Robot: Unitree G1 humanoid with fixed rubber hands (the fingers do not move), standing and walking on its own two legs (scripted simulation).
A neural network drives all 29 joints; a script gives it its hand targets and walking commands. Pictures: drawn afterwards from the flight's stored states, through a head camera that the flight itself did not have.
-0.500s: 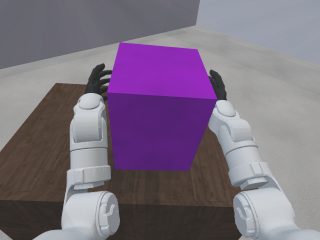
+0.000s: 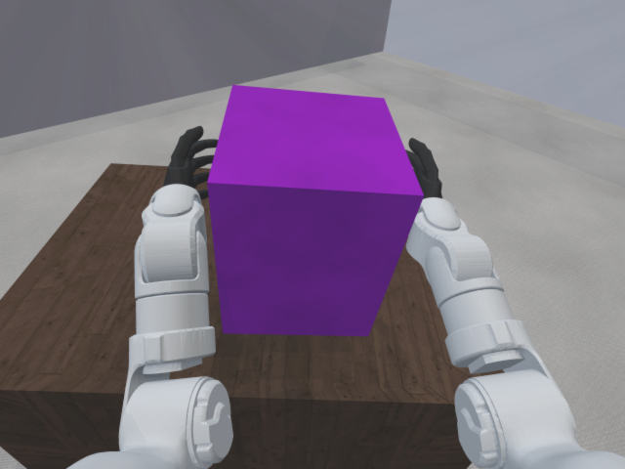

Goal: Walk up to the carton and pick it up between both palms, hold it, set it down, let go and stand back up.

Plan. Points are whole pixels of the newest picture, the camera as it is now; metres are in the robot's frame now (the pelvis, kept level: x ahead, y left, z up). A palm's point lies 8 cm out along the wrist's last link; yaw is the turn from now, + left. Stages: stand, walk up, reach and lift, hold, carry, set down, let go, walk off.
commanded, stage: hold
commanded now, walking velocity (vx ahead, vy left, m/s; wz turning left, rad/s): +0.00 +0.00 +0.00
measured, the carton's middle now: (303, 216) +0.38 +0.01 +0.16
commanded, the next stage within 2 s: set down in 1.70 s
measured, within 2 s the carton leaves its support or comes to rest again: neither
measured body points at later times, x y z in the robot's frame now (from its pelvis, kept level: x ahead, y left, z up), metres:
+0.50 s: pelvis +0.00 +0.00 +0.00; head -0.06 +0.03 +0.44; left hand +0.37 +0.16 +0.21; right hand +0.38 -0.14 +0.20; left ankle +0.02 +0.13 -0.75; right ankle +0.01 -0.13 -0.75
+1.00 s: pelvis +0.01 +0.00 +0.00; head -0.05 +0.03 +0.45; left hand +0.38 +0.16 +0.22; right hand +0.38 -0.14 +0.20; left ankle +0.02 +0.13 -0.75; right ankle +0.01 -0.13 -0.75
